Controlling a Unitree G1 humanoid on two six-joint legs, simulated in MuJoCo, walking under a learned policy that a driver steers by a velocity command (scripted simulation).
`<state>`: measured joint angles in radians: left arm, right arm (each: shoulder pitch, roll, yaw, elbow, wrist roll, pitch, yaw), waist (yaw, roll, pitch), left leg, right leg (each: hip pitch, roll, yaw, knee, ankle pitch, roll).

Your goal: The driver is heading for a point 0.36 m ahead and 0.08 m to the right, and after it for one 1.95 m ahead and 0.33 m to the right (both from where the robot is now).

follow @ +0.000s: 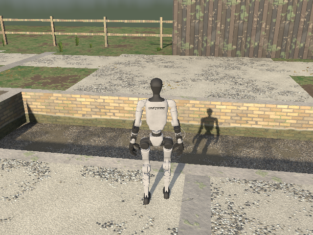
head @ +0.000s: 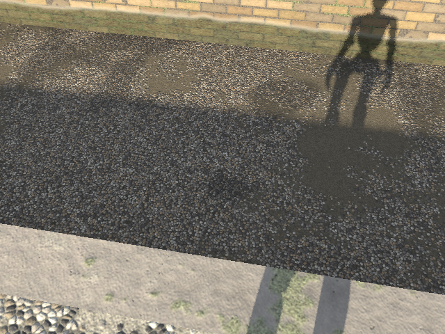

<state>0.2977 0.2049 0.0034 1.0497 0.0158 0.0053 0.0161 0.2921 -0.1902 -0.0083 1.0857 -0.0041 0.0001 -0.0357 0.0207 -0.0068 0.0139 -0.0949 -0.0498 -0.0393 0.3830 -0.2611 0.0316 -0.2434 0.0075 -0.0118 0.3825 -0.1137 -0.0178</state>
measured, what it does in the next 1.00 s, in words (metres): walks ahead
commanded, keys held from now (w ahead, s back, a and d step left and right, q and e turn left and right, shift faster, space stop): no key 0.42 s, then w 0.40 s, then no key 0.18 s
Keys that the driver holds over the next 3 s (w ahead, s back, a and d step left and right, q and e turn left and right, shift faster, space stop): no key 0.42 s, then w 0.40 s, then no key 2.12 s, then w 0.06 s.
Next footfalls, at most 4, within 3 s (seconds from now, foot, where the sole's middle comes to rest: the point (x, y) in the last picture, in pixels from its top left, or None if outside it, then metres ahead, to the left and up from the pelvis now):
1.08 left None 0.36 0.04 -0.78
1.36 right None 0.29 -0.16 -0.78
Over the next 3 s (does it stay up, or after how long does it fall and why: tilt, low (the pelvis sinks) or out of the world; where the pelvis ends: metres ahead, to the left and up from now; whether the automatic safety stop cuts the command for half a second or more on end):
stays up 0.31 -0.07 0.00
